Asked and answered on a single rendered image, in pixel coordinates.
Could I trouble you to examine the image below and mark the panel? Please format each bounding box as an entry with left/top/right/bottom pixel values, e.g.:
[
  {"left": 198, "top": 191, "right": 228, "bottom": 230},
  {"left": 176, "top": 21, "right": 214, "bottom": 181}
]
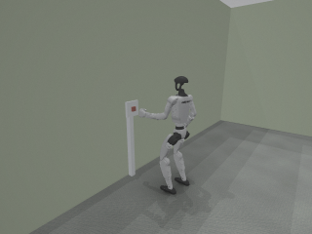
[{"left": 125, "top": 99, "right": 138, "bottom": 176}]

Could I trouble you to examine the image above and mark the left robot forearm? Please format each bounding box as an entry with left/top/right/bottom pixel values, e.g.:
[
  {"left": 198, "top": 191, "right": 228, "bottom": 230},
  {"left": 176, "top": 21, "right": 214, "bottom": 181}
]
[{"left": 144, "top": 112, "right": 165, "bottom": 120}]

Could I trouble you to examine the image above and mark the right robot forearm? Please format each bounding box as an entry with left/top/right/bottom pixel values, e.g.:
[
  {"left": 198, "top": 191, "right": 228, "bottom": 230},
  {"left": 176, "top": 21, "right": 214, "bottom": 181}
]
[{"left": 183, "top": 115, "right": 196, "bottom": 128}]

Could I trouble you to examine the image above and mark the robot right upper arm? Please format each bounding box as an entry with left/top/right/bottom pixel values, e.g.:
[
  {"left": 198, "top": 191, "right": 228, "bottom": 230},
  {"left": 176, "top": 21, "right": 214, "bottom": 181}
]
[{"left": 188, "top": 95, "right": 197, "bottom": 117}]

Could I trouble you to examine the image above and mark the robot left upper arm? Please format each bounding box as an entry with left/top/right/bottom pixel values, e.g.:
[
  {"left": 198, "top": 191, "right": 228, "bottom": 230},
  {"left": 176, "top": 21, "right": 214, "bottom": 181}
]
[{"left": 162, "top": 96, "right": 178, "bottom": 120}]

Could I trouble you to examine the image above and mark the robot left hand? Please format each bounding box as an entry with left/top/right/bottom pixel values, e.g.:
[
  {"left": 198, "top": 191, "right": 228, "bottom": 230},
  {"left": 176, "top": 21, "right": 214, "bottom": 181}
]
[{"left": 138, "top": 108, "right": 146, "bottom": 118}]

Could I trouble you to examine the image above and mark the robot left thigh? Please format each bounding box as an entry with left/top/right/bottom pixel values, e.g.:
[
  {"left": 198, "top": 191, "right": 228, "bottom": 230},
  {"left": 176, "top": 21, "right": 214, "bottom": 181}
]
[{"left": 160, "top": 133, "right": 179, "bottom": 166}]

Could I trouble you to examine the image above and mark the robot left foot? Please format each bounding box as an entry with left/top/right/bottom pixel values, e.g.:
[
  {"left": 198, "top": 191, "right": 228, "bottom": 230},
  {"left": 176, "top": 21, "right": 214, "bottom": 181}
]
[{"left": 160, "top": 185, "right": 176, "bottom": 195}]

